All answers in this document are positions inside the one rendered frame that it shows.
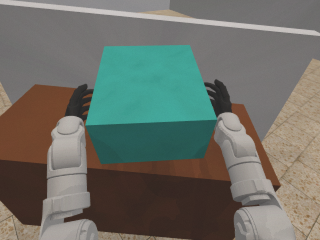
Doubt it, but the carton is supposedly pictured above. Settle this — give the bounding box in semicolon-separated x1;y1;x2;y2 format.
85;45;217;164

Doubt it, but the right robot hand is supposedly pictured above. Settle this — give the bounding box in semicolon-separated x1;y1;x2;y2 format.
204;79;232;118

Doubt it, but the pedestal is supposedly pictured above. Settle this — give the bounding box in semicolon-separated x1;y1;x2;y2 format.
0;84;281;240

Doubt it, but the right robot upper arm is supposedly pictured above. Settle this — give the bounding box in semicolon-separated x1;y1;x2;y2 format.
233;205;296;240

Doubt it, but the left robot forearm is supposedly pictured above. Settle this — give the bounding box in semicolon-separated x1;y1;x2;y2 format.
38;116;91;240

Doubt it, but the right robot forearm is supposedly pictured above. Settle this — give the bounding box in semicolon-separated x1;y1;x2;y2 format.
214;112;296;240

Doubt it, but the left robot upper arm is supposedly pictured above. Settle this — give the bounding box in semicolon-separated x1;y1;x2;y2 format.
40;219;99;240

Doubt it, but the left robot hand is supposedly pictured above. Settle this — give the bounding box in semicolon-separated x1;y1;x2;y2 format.
64;84;94;121

